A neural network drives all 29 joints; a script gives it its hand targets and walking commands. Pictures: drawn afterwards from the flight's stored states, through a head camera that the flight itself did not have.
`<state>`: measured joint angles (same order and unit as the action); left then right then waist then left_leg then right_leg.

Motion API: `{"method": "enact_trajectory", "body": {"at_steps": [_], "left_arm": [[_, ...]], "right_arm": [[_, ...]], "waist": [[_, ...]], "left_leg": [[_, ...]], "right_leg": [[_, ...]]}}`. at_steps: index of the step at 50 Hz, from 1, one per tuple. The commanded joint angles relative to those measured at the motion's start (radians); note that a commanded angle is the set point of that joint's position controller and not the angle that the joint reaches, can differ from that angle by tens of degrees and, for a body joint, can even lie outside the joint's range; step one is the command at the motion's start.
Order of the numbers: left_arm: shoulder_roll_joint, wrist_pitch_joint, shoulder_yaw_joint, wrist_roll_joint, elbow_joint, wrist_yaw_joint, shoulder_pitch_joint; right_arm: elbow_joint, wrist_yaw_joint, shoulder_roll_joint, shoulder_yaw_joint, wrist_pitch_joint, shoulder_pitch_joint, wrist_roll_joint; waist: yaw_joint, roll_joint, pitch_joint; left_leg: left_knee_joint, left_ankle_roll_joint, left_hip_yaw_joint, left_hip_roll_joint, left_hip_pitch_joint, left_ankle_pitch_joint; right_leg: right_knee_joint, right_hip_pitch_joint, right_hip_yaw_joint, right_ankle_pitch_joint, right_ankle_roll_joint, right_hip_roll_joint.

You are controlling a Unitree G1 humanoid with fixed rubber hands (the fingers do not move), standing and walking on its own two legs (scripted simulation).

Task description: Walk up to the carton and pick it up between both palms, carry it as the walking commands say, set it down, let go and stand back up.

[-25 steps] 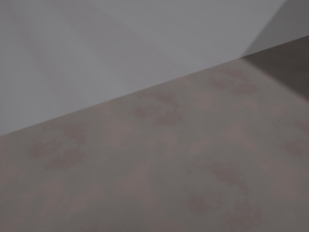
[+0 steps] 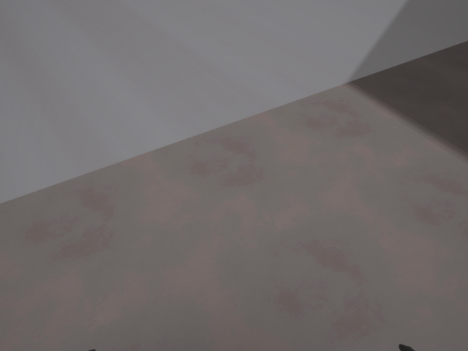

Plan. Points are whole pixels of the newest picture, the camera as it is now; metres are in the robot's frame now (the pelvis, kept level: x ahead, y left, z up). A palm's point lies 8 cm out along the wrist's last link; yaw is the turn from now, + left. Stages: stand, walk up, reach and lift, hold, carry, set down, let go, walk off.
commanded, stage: walk up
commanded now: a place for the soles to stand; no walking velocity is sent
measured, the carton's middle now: out of the picture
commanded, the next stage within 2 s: none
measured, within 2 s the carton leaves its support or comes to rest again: neither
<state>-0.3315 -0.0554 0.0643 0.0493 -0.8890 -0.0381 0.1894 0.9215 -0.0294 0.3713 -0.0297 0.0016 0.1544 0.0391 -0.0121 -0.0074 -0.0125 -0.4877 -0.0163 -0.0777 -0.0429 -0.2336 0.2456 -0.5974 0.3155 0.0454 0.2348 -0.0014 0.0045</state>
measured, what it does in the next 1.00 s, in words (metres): steps to the right, turning right: right foot, then left foot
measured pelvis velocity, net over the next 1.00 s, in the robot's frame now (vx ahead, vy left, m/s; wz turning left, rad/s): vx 0.00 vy -0.20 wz -0.60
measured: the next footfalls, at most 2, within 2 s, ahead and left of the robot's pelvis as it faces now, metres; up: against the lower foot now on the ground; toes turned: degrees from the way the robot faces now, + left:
right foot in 0.28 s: +0.06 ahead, -0.21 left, +0.00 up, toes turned -10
left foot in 0.68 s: +0.08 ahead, -0.08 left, +0.00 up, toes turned -17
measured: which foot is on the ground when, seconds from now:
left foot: down 0.00-0.26, up 0.28-0.66, down 0.68-1.00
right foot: up 0.00-0.26, down 0.28-0.66, up 0.68-1.00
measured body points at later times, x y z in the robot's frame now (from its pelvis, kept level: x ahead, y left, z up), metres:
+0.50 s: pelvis -0.01 -0.12 +0.00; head -0.01 -0.15 +0.45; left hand +0.18 +0.14 -0.07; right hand +0.01 -0.46 -0.11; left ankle +0.04 +0.00 -0.67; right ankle +0.02 -0.21 -0.74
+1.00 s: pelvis +0.00 -0.20 +0.00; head +0.01 -0.19 +0.45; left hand +0.28 -0.02 -0.10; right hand -0.11 -0.52 -0.07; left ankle +0.05 -0.06 -0.74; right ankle -0.07 -0.39 -0.67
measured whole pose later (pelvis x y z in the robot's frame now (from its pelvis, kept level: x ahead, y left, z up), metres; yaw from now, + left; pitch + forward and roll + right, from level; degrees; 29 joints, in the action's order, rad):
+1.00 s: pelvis +0.00 -0.20 +0.00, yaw -35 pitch +1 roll +0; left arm -0.42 -0.10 0.06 0.06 -0.74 -0.16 0.18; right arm 0.71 -0.05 0.40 -0.05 0.07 0.34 0.06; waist 0.01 -0.03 0.02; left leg -0.45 -0.04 -0.28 -0.16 -0.16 0.28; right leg -0.95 0.58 0.07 0.25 -0.07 -0.11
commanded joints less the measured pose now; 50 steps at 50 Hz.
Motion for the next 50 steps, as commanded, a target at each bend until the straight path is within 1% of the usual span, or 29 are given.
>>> {"method": "enact_trajectory", "body": {"at_steps": [1,4,5,8,9,11,12,13,14,15,19,20,24,26,27,28,29,30,31,32,33,34,35,37,39,41,43,48,50], "left_arm": [[-0.156,0.000,0.042,0.029,0.219,-0.012,-0.123],[-0.170,0.004,0.040,0.005,0.203,-0.045,-0.076],[-0.162,-0.005,0.040,-0.008,0.222,-0.057,-0.058],[-0.160,-0.001,0.036,-0.028,0.257,-0.083,-0.100],[-0.161,0.002,0.037,-0.022,0.252,-0.087,-0.066],[-0.204,0.013,0.047,-0.026,0.215,-0.090,0.036],[-0.284,0.021,0.065,-0.025,0.205,-0.076,0.121],[-0.367,0.017,0.091,0.003,0.242,-0.063,0.084],[-0.354,0.018,0.093,-0.003,0.264,-0.052,0.031],[-0.351,0.017,0.100,0.010,0.298,-0.037,0.000],[-0.309,0.012,0.074,-0.011,0.347,-0.026,-0.138],[-0.280,0.009,0.065,-0.004,0.341,-0.027,-0.110],[-0.264,0.006,0.058,0.007,0.343,-0.031,-0.081],[-0.261,-0.002,0.059,0.011,0.349,-0.037,-0.052],[-0.264,-0.005,0.053,0.024,0.349,-0.032,-0.085],[-0.269,-0.002,0.062,0.019,0.349,-0.036,-0.063],[-0.249,-0.005,0.045,0.017,0.347,-0.040,-0.092],[-0.238,-0.009,0.045,0.013,0.338,-0.044,-0.085],[-0.214,0.001,0.030,0.000,0.352,-0.044,-0.136],[-0.163,0.007,0.015,-0.016,0.351,-0.039,-0.090],[-0.148,0.011,0.019,-0.009,0.348,-0.029,-0.055],[-0.191,0.012,0.038,0.024,0.332,-0.020,-0.023],[-0.207,0.013,0.039,0.015,0.319,-0.034,-0.010],[-0.255,0.001,0.051,0.033,0.307,-0.073,-0.058],[-0.237,-0.014,0.049,0.053,0.282,-0.092,-0.035],[-0.204,-0.014,0.034,0.033,0.278,-0.105,-0.056],[-0.204,-0.009,0.024,0.014,0.296,-0.117,-0.181],[-0.182,-0.007,0.009,-0.003,0.305,-0.128,-0.220],[-0.194,-0.003,0.016,-0.014,0.294,-0.130,-0.180]], "right_arm": [[-0.140,-0.036,0.263,-0.066,0.014,0.008,0.026],[-0.169,-0.024,0.253,-0.057,0.033,-0.047,0.021],[-0.188,-0.024,0.266,-0.069,0.034,-0.049,0.029],[-0.187,-0.017,0.282,-0.075,0.037,0.018,0.027],[-0.197,-0.014,0.294,-0.079,0.042,-0.015,0.023],[-0.206,0.000,0.289,-0.077,0.027,-0.030,0.006],[-0.233,0.004,0.251,-0.061,0.021,-0.048,0.005],[-0.270,-0.006,0.212,-0.045,0.022,-0.032,0.015],[-0.274,-0.014,0.234,-0.054,0.018,-0.057,0.016],[-0.250,-0.007,0.246,-0.067,0.008,-0.020,-0.010],[-0.208,0.015,0.257,-0.060,0.016,0.077,-0.029],[-0.205,0.012,0.258,-0.057,0.018,0.080,-0.023],[-0.229,-0.001,0.235,-0.046,0.017,0.048,-0.018],[-0.249,-0.007,0.223,-0.041,0.016,0.046,-0.013],[-0.246,-0.012,0.217,-0.034,0.018,0.093,-0.018],[-0.234,-0.007,0.235,-0.044,0.022,0.111,-0.024],[-0.228,-0.013,0.221,-0.034,0.028,0.161,-0.027],[-0.216,-0.015,0.218,-0.037,0.028,0.178,-0.023],[-0.202,-0.026,0.219,-0.037,0.035,0.253,-0.031],[-0.209,-0.033,0.294,-0.058,0.034,0.249,-0.010],[-0.237,-0.043,0.348,-0.068,0.031,0.201,0.005],[-0.262,-0.046,0.304,-0.051,0.031,0.116,-0.004],[-0.266,-0.042,0.284,-0.048,0.040,0.087,-0.012],[-0.278,-0.042,0.267,-0.046,0.066,0.026,-0.001],[-0.278,-0.047,0.273,-0.070,0.081,0.104,0.011],[-0.262,-0.041,0.262,-0.077,0.081,0.108,0.027],[-0.265,-0.040,0.255,-0.092,0.091,0.185,0.021],[-0.274,-0.038,0.331,-0.121,0.092,0.231,0.024],[-0.290,-0.030,0.345,-0.131,0.085,0.157,0.023]], "waist": [[0.052,0.112,0.075],[0.028,0.094,0.070],[0.020,0.164,0.087],[0.055,0.188,0.062],[0.021,0.202,0.074],[-0.047,0.084,0.119],[-0.102,-0.128,0.083],[-0.088,-0.332,0.057],[-0.067,-0.230,0.030],[-0.066,-0.270,0.022],[0.011,-0.239,0.125],[0.004,-0.173,0.125],[-0.036,-0.123,0.105],[-0.039,-0.124,0.088],[-0.009,-0.130,0.089],[-0.011,-0.137,0.112],[0.005,-0.159,0.117],[0.020,-0.145,0.129],[0.079,-0.089,0.131],[0.086,0.165,0.149],[0.082,0.359,0.124],[0.029,0.172,0.062],[0.010,0.084,0.072],[-0.005,0.047,0.033],[-0.031,0.085,0.032],[-0.008,0.116,0.046],[0.047,0.148,0.059],[0.078,0.204,0.071],[0.040,0.225,0.059]], "left_leg": [[0.209,0.327,0.247,-0.427,0.072,-0.135],[0.155,0.262,0.078,-0.290,0.050,-0.151],[0.158,0.254,0.071,-0.298,0.047,-0.072],[0.137,0.237,0.048,-0.313,0.068,-0.099],[0.118,0.214,0.012,-0.323,0.035,-0.082],[-0.084,0.116,-0.094,-0.190,-0.145,0.200],[-0.334,0.058,-0.184,-0.062,-0.306,0.329],[-0.570,-0.001,-0.096,0.021,-0.503,0.485],[-0.687,-0.013,0.027,-0.020,-0.498,0.394],[-0.707,-0.002,0.067,-0.026,-0.458,0.343],[-0.600,-0.012,0.043,0.001,-0.323,0.144],[-0.566,-0.013,0.034,0.016,-0.305,0.126],[-0.432,-0.017,0.031,0.039,-0.288,0.119],[-0.360,0.002,0.032,0.049,-0.238,0.133],[-0.271,0.019,0.065,0.033,-0.197,0.137],[-0.233,0.037,0.046,0.054,-0.133,0.141],[-0.138,0.034,0.016,0.077,-0.103,0.100],[-0.049,0.058,0.012,0.090,0.007,0.061],[0.123,0.070,0.036,0.051,0.136,-0.033],[0.256,0.121,0.287,-0.132,0.305,0.116],[0.288,0.180,0.512,-0.411,0.259,0.205],[0.251,0.215,0.459,-0.437,0.139,0.155],[0.231,0.272,0.366,-0.400,0.080,0.101],[0.264,0.182,0.225,-0.318,-0.015,0.152],[0.276,0.092,0.101,-0.276,0.014,0.076],[0.233,0.109,0.011,-0.238,0.094,-0.046],[0.206,0.183,-0.019,-0.263,0.152,-0.132],[0.150,0.242,-0.040,-0.360,0.246,-0.311],[0.130,0.221,-0.086,-0.363,0.193,-0.217]], "right_leg": [[-0.449,0.280,0.065,0.287,-0.020,-0.059],[-0.420,0.275,-0.006,0.153,-0.034,-0.040],[-0.370,0.252,0.003,0.123,-0.045,-0.064],[-0.202,0.221,-0.051,0.125,-0.021,-0.074],[-0.136,0.149,-0.055,0.102,-0.016,-0.085],[0.105,-0.147,-0.081,0.002,0.014,-0.014],[0.276,-0.236,0.133,0.128,0.081,-0.107],[0.320,-0.248,0.412,0.066,0.182,-0.255],[0.376,-0.142,0.476,0.105,0.208,-0.281],[0.372,-0.099,0.448,0.060,0.253,-0.266],[0.285,-0.041,0.215,0.034,0.167,-0.107],[0.291,-0.064,0.214,0.007,0.132,-0.095],[0.318,-0.068,0.288,0.001,0.115,-0.117],[0.344,0.011,0.314,0.024,0.115,-0.135],[0.327,0.013,0.337,0.026,0.133,-0.146],[0.365,0.038,0.321,0.072,0.068,-0.114],[0.321,-0.003,0.306,-0.030,0.079,-0.105],[0.315,0.065,0.283,-0.066,0.022,-0.070],[0.257,0.151,0.243,0.007,-0.035,-0.029],[0.051,0.358,0.163,0.204,-0.123,0.104],[-0.321,0.468,0.094,0.261,-0.108,0.119],[-0.438,0.452,0.134,0.231,-0.096,0.017],[-0.522,0.394,0.116,0.180,-0.113,0.005],[-0.599,0.384,0.063,0.093,-0.064,-0.032],[-0.584,0.375,0.062,0.001,-0.081,-0.033],[-0.500,0.409,0.033,0.003,-0.078,-0.057],[-0.437,0.377,0.012,-0.004,-0.082,-0.093],[-0.295,0.379,-0.020,0.048,-0.062,-0.120],[-0.202,0.312,-0.030,0.017,-0.051,-0.130]]}}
